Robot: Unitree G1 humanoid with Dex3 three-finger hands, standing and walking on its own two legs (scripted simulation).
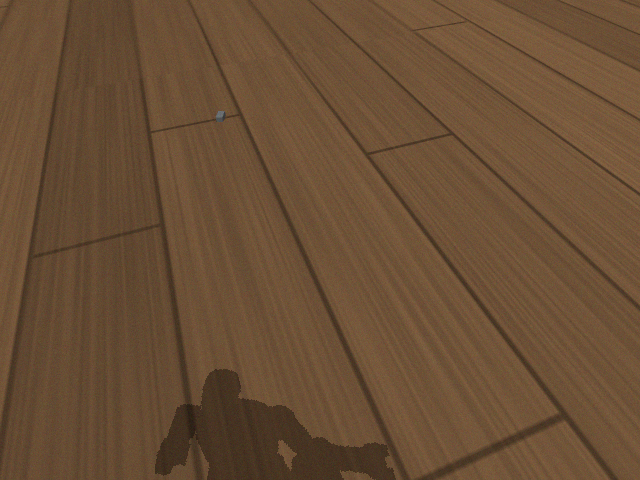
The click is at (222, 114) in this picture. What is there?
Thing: small brick
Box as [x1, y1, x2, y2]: [216, 111, 225, 121]
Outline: 218,111 216,115 216,121 222,121 225,115 224,111
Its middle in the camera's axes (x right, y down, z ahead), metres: -0.59 -0.72 +2.34
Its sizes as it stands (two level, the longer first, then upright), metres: 0.071 0.040 0.029
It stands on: the floor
